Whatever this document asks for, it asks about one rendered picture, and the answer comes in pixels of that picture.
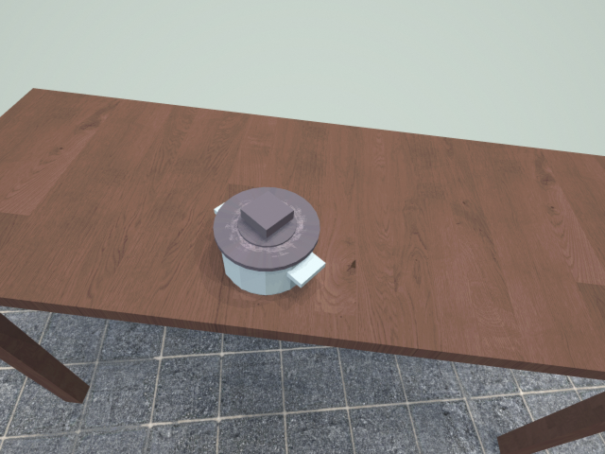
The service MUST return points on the table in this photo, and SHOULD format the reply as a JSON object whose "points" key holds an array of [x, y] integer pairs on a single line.
{"points": [[435, 247]]}

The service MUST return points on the lid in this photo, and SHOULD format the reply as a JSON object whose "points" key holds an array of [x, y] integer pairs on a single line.
{"points": [[247, 248]]}

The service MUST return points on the knob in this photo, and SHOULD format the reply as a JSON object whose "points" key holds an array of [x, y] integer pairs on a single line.
{"points": [[267, 214]]}

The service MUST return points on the pot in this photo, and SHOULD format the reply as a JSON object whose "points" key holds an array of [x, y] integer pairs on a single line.
{"points": [[273, 282]]}

